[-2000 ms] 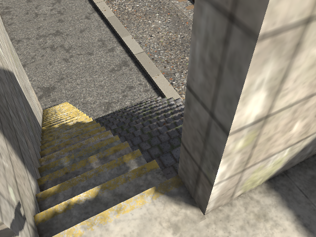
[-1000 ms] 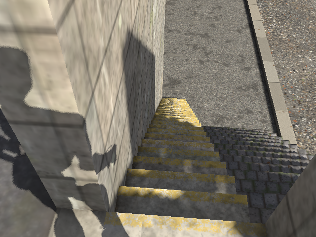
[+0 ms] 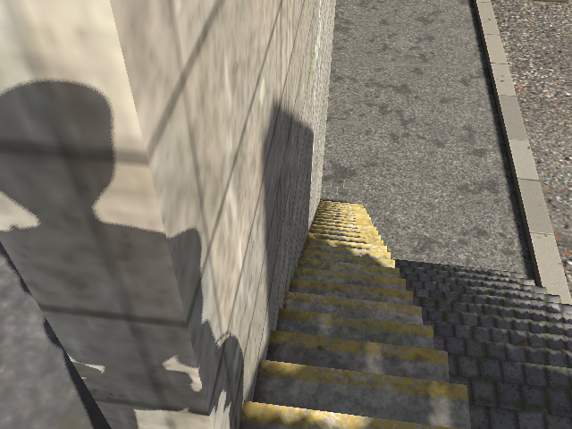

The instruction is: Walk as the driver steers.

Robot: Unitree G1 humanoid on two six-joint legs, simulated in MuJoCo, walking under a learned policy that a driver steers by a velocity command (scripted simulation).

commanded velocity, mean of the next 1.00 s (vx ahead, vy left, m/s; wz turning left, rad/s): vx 0.07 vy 0.00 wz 0.00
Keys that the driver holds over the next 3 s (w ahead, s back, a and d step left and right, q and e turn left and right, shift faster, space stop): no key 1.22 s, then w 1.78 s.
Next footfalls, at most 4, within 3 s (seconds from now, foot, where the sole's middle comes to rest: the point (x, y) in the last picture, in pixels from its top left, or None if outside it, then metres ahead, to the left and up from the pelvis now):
0.14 right None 0.26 -0.12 -0.78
0.44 left None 0.19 0.11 -0.78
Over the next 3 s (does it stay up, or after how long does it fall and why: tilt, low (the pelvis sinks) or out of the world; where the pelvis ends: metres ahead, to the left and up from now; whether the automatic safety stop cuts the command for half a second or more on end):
stays up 0.21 0.03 0.00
